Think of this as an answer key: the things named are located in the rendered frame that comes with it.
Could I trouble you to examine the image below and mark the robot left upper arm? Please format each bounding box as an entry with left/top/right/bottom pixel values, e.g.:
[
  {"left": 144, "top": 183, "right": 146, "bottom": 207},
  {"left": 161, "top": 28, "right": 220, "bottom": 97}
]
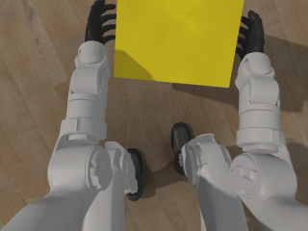
[{"left": 0, "top": 145, "right": 113, "bottom": 231}]

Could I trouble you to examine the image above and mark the left robot forearm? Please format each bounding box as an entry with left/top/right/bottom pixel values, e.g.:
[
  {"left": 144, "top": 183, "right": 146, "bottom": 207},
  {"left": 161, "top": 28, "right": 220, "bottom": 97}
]
[{"left": 47, "top": 40, "right": 111, "bottom": 183}]

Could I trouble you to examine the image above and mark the robot left hand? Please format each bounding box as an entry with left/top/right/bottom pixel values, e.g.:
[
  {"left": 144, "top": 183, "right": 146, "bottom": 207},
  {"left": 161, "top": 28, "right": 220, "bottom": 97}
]
[{"left": 85, "top": 0, "right": 116, "bottom": 45}]

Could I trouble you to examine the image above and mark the robot right hand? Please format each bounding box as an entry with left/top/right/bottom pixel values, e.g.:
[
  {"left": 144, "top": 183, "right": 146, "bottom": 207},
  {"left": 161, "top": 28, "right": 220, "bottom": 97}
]
[{"left": 235, "top": 10, "right": 265, "bottom": 62}]

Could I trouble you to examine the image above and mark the left robot shin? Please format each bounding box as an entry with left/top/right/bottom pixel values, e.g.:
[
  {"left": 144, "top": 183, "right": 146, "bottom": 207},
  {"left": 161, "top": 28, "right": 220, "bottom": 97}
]
[{"left": 105, "top": 141, "right": 139, "bottom": 194}]

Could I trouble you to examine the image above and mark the left robot thigh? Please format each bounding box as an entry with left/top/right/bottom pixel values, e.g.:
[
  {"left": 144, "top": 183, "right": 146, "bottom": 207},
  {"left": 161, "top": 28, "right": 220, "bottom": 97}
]
[{"left": 82, "top": 148, "right": 134, "bottom": 231}]

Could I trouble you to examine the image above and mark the right robot forearm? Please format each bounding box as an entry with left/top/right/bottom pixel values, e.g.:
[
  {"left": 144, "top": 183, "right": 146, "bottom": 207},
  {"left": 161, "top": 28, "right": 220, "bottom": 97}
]
[{"left": 235, "top": 52, "right": 297, "bottom": 180}]

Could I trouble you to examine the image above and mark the robot right upper arm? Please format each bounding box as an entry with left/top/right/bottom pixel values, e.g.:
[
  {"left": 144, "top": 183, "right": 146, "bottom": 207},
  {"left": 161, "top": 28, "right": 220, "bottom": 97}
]
[{"left": 227, "top": 152, "right": 308, "bottom": 231}]

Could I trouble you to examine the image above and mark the carton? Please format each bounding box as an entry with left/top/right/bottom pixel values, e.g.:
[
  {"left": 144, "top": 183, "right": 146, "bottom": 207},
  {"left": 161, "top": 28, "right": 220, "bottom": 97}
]
[{"left": 114, "top": 0, "right": 244, "bottom": 88}]

